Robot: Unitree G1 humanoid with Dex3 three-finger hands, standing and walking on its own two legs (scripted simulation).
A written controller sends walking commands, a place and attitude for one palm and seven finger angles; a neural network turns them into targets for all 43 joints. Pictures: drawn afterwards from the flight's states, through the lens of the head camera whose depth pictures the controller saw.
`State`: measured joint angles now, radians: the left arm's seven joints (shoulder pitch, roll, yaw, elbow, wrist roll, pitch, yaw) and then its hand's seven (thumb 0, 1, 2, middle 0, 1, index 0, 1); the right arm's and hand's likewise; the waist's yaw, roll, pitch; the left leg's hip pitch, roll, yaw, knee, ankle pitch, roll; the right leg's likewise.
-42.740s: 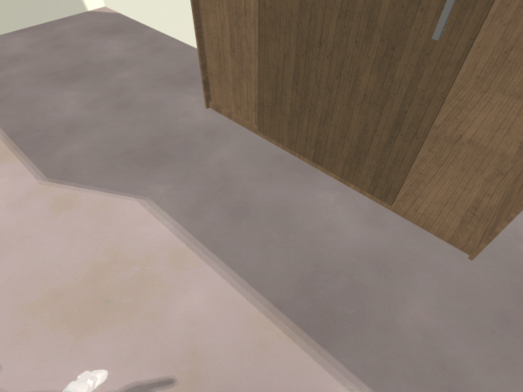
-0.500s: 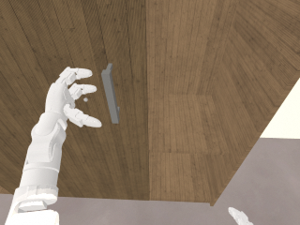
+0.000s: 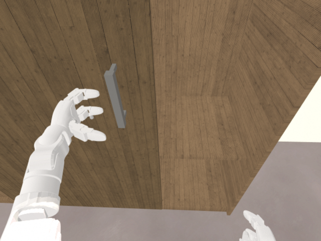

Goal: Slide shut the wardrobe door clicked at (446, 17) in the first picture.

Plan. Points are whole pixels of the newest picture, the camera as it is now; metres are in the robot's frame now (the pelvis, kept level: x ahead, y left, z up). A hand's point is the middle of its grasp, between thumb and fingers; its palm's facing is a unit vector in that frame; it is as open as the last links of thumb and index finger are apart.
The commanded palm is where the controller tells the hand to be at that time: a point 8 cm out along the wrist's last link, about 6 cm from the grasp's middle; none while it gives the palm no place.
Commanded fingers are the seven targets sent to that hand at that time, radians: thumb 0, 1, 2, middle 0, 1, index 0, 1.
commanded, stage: move the hooked fingers beside the handle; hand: left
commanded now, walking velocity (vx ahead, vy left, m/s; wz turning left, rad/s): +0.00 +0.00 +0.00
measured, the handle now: (118, 97) +0.44 +0.12 +0.15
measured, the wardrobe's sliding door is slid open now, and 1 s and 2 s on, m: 0.39 0.39 0.39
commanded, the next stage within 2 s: feel for the door with the fingertips in 1.24 s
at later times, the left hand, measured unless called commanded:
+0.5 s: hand (84, 111) +0.36 +0.18 +0.18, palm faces +0.00 -1.00 -0.05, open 14.0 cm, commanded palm +0.35 +0.24 +0.16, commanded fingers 0.00 -0.50 0.30 -0.30 -1.20 -0.30 -1.20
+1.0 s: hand (84, 104) +0.39 +0.19 +0.17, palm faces +0.00 -1.00 -0.02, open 14.0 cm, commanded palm +0.35 +0.24 +0.16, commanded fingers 0.00 -0.50 0.30 -0.30 -1.20 -0.30 -1.20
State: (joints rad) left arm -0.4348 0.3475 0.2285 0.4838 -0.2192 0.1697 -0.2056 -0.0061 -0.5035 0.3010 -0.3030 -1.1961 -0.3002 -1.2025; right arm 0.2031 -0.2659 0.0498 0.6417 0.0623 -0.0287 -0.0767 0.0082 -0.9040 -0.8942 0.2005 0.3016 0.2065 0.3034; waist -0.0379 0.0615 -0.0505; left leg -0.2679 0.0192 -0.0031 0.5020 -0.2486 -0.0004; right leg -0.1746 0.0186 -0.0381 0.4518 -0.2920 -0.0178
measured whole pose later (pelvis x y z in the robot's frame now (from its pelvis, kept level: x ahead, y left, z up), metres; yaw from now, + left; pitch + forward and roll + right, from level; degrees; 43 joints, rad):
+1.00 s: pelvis +0.01 +0.01 +0.00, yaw +0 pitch +1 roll -1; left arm -0.49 0.37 0.25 0.48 -0.24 0.14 -0.22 -0.01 -0.50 0.30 -0.32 -1.21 -0.30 -1.20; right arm 0.24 -0.27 0.05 0.67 0.07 -0.03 -0.07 0.01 -0.90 -0.89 0.20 0.30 0.21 0.30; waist -0.03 0.05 -0.07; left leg -0.26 0.02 0.00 0.51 -0.26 0.01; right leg -0.16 0.02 -0.03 0.44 -0.29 -0.01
